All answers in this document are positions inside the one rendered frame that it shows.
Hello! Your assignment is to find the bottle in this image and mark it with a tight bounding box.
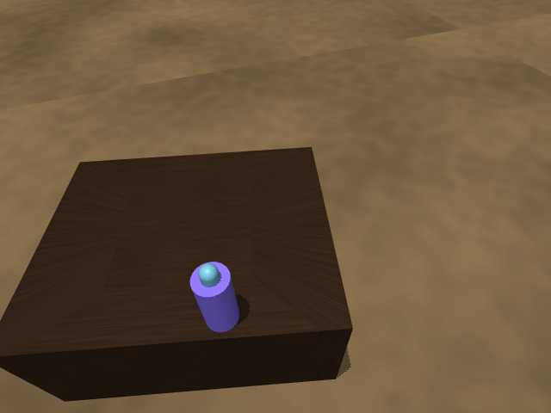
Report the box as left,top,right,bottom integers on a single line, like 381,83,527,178
190,262,239,332

